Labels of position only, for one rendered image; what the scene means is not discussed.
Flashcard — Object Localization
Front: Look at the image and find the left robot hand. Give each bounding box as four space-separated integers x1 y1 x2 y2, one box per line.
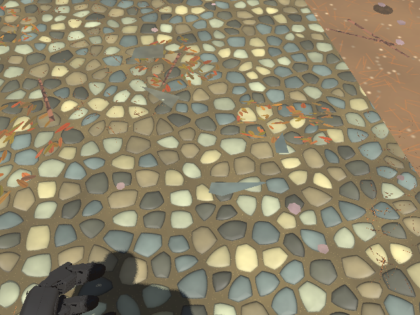
19 262 116 315

